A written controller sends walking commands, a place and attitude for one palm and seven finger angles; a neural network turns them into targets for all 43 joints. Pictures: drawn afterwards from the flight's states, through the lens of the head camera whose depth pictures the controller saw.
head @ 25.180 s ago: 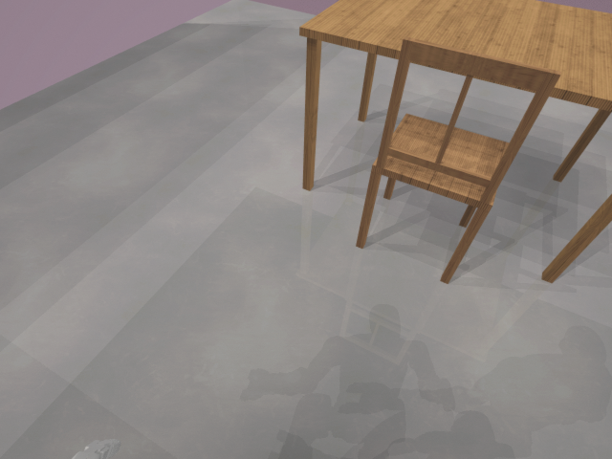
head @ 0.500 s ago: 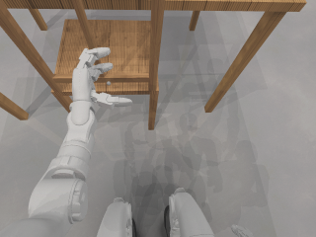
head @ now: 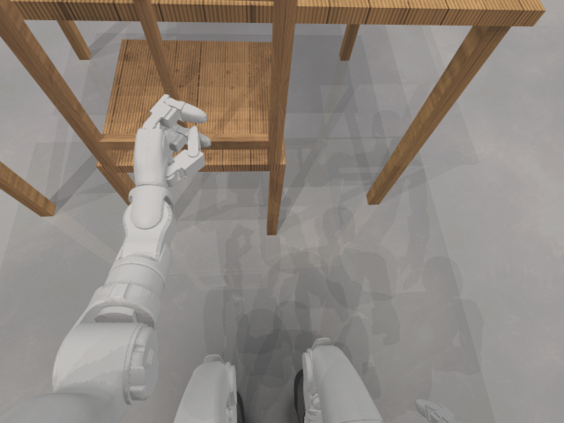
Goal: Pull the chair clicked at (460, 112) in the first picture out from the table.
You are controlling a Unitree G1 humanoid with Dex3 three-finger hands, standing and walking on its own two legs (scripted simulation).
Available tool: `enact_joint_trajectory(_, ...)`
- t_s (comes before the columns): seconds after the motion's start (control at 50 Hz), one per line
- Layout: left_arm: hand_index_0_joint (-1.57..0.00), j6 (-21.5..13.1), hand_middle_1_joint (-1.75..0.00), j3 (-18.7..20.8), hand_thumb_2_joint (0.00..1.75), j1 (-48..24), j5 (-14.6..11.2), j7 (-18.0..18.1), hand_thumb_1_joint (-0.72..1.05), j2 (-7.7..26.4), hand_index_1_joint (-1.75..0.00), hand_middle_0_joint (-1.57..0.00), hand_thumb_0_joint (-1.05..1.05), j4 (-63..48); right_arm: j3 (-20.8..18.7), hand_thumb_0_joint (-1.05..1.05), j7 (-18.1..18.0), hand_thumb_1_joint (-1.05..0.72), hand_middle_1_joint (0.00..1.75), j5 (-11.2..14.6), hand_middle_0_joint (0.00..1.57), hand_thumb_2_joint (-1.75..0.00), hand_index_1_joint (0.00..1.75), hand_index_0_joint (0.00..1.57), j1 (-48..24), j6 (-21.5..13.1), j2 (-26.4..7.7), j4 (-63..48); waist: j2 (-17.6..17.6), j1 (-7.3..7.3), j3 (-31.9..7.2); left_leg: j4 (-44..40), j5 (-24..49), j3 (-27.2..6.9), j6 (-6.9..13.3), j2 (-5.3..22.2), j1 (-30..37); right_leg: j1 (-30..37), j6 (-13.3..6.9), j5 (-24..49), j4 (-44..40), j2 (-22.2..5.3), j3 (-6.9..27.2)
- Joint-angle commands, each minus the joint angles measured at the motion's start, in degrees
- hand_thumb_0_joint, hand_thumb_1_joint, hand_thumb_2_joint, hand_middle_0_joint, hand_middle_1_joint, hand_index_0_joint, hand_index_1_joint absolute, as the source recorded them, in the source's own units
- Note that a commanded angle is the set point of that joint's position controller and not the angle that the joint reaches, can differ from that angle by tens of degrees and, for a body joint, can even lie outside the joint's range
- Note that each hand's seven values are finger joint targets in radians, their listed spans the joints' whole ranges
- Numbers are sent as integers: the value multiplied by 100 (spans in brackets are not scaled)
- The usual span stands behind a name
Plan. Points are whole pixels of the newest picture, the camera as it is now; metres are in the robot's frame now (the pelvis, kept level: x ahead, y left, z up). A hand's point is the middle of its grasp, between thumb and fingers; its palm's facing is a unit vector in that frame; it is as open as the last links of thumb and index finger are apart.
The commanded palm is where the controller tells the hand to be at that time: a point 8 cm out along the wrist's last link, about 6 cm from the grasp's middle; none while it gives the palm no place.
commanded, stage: hook a spindle and tug to test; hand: left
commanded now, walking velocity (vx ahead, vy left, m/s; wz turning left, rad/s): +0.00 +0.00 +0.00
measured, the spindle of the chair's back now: (168, 82) +0.62 +0.14 +0.02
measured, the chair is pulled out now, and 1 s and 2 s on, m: -0.12 -0.12 -0.12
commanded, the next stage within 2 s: open the thumb and straighten the fingers in 0.52 s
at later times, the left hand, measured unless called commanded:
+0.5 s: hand (196, 174) +0.45 +0.09 +0.03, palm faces -0.05 -1.00 -0.03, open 4.4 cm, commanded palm +0.42 +0.14 +0.03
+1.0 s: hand (199, 171) +0.45 +0.08 +0.02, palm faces -0.07 -0.99 -0.08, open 11.7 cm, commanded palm +0.43 +0.14 +0.03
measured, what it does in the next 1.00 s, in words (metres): stands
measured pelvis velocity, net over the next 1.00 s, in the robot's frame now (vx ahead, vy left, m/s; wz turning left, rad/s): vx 0.00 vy -0.01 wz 0.01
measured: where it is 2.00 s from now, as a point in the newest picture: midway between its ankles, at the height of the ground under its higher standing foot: outside the picture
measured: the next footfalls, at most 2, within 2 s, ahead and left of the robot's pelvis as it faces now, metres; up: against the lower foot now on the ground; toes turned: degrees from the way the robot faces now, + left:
none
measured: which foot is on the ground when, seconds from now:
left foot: down 0.00-1.00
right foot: down 0.00-1.00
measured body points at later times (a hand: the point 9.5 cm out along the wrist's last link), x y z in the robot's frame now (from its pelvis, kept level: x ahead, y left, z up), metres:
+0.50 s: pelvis +0.00 +0.00 +0.00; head +0.14 +0.01 +0.43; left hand +0.45 +0.14 +0.03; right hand +0.08 -0.25 -0.12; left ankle +0.01 +0.10 -0.62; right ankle +0.04 -0.11 -0.62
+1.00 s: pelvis +0.00 -0.01 +0.00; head +0.14 -0.01 +0.43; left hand +0.45 +0.14 +0.03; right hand +0.08 -0.26 -0.13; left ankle +0.01 +0.10 -0.62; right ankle +0.04 -0.11 -0.62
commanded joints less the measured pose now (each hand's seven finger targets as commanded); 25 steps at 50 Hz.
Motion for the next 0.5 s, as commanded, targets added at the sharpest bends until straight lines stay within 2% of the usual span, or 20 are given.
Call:
enact_joint_trajectory(0.0, -50, -422, -145, 256, 90, -2031, -52, 21, 90, 928, -145, -50, 0, -1374, -310, 0, -85, -90, 30, 46, 20, -90, 30, 20, 769, -146, -881, -471, 45, -47, -3031, -854, 1944, -272, -71, -134, 1389, 2246, -27, 1754, -819, 150, 385)
enact_joint_trajectory(0.02, -50, -421, -145, 143, 90, -1950, -57, -8, 90, 802, -145, -50, 0, -1470, -307, 0, -74, -90, 30, 50, 20, -90, 30, 20, 752, -149, -858, -481, 199, -27, -3141, -882, 2026, -267, -90, -132, 1541, 2261, -32, 1803, -832, 150, 374)
enact_joint_trajectory(0.04, -50, -440, -145, 150, 90, -1937, -101, -25, 90, 811, -145, -50, 0, -1625, -319, 0, -81, -90, 30, 58, 20, -90, 30, 20, 740, -159, -856, -482, 173, -20, -3218, -869, 2120, -274, -96, -115, 1642, 2269, -33, 1873, -834, 149, 372)
enact_joint_trajectory(0.06, -50, -401, -145, 50, 90, -1690, -113, -57, 90, 667, -145, -50, 0, -1530, -326, 0, -76, -90, 30, 68, 20, -90, 30, 20, 744, -163, -848, -490, 84, -19, -3148, -890, 2156, -273, -97, -117, 1644, 2301, -31, 1914, -854, 158, 358)
enact_joint_trajectory(0.1, -50, -379, -145, -146, 90, -1720, -135, -95, 90, 506, -145, -50, 0, -1636, -328, 0, -78, -90, 30, 83, 20, -90, 30, 20, 746, -172, -852, -486, 101, -85, -3012, -914, 2207, -338, -104, -87, 1750, 2114, -35, 1871, -833, 157, 302)
enact_joint_trajectory(0.18, -50, -320, -145, -236, 90, -1748, -150, -102, 90, 418, -145, -50, 0, -1548, -340, 0, -99, -90, 30, 102, 20, -90, 30, 20, 708, -184, -881, -415, 104, -97, -2715, -963, 1893, -376, -119, -85, 1725, 1863, -33, 1472, -898, 146, 261)
enact_joint_trajectory(0.2, -50, -356, -145, -216, 90, -1858, -176, -75, 90, 452, -145, -50, 0, -1696, -340, 0, -113, -90, 30, 100, 20, -90, 30, 20, 712, -200, -887, -410, 159, -123, -2743, -964, 2009, -401, -118, -75, 1854, 1786, -40, 1521, -875, 149, 242)
enact_joint_trajectory(0.22, -50, -381, -145, -147, 90, -1740, -174, -53, 90, 495, -145, -50, 0, -1750, -351, 0, -113, -90, 30, 88, 20, -90, 30, 20, 702, -211, -895, -417, 190, -54, -2893, -953, 2094, -405, -132, -76, 1942, 1818, -38, 1565, -849, 141, 241)
enact_joint_trajectory(0.24, -50, -393, -145, -193, 90, -1727, -170, -39, 90, 460, -145, -50, 0, -1792, -347, 0, -113, -90, 30, 86, 20, -90, 30, 20, 675, -215, -880, -427, 221, -51, -2944, -933, 2126, -385, -133, -82, 1948, 1848, -38, 1603, -844, 139, 252)
enact_joint_trajectory(0.3, -50, -395, -145, -129, 90, -1524, -119, 5, 90, 534, -145, -50, 0, -1642, -341, 0, -122, -90, 30, 79, 20, -90, 30, 20, 681, -223, -882, -424, 63, -24, -2772, -947, 2148, -413, -135, -87, 1801, 1873, -49, 1646, -789, 147, 225)
enact_joint_trajectory(0.32, -50, -406, -145, -309, 90, -1541, -114, -9, 90, 345, -145, -50, 0, -1743, -331, 0, -105, -90, 30, 77, 20, -90, 30, 20, 638, -221, -862, -431, 252, -28, -2828, -948, 2216, -416, -149, -84, 1919, 1806, -51, 1662, -780, 133, 223)
enact_joint_trajectory(0.38, -50, -384, -145, -149, 90, -1188, -145, 11, 90, 482, -145, -50, 0, -1910, -350, 0, -94, -90, 30, 81, 20, -90, 30, 20, 618, -196, -866, -492, 71, 91, -3010, -951, 2329, -380, -148, -90, 1921, 2071, -53, 1819, -790, 135, 238)
enact_joint_trajectory(0.44, -50, -329, -145, -374, 90, -962, -153, -12, 90, 265, -145, -50, 0, -2142, -367, 0, -76, -90, 30, 103, 20, -90, 30, 20, 571, -178, -843, -552, 168, 105, -2976, -980, 2505, -406, -179, -64, 2088, 2004, -59, 1898, -777, 125, 205)
enact_joint_trajectory(0.48, -50, -291, -145, -555, 90, -1081, -159, 3, 90, 122, -145, -50, 0, -2214, -363, 0, -85, -90, 30, 120, 20, -90, 30, 20, 541, -176, -821, -544, 76, 14, -2845, -975, 2327, -390, -152, -64, 1999, 1993, -43, 1825, -836, 124, 221)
